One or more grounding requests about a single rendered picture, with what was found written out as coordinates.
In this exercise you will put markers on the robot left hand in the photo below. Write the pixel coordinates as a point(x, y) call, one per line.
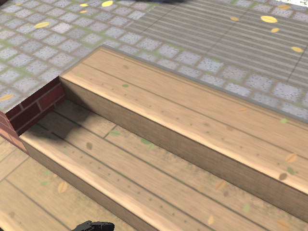
point(95, 226)

